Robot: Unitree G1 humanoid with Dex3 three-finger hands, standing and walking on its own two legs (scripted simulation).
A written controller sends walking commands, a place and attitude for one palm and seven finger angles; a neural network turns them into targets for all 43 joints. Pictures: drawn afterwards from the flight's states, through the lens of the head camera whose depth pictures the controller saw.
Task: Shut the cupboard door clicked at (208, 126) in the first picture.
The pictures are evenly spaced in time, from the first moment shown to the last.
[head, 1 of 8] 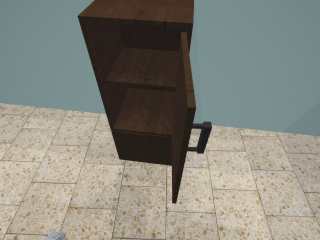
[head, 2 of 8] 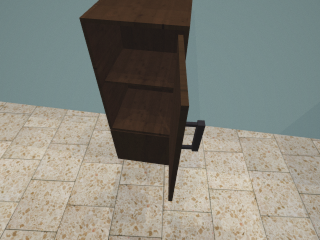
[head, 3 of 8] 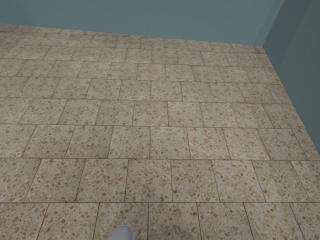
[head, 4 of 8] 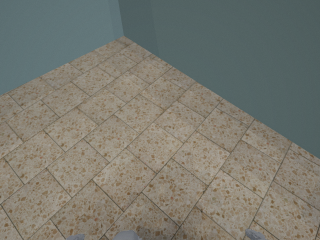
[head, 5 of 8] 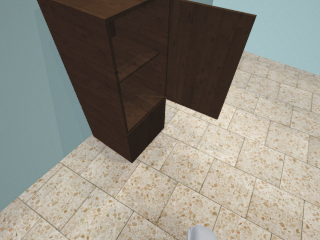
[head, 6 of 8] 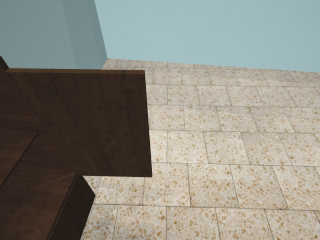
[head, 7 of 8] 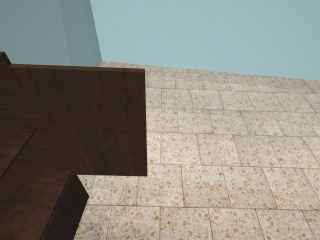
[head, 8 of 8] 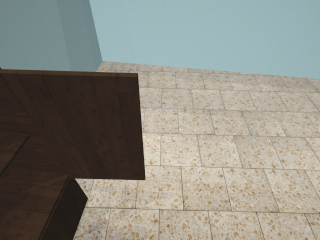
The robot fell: no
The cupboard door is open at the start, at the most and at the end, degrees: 96 96 96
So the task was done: no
